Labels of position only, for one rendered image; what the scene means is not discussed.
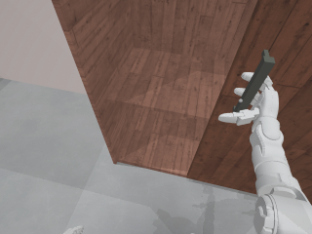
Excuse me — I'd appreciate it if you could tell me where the right robot hand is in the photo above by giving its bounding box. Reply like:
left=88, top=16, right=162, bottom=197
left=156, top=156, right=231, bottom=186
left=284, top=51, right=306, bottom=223
left=217, top=72, right=279, bottom=126

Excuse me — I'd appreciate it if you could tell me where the right robot forearm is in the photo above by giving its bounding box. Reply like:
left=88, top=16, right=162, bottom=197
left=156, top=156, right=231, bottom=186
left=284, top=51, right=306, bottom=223
left=250, top=117, right=312, bottom=207

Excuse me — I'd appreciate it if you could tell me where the wardrobe door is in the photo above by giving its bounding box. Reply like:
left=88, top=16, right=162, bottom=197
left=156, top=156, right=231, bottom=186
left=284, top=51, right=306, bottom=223
left=186, top=0, right=312, bottom=206

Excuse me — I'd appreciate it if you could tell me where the handle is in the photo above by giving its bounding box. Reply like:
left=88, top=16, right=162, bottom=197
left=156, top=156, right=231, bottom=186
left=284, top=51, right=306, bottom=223
left=232, top=50, right=276, bottom=113

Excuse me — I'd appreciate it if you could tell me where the robot right upper arm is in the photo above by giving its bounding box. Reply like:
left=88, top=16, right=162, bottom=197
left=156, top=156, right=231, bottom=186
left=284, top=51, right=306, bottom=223
left=253, top=193, right=312, bottom=234

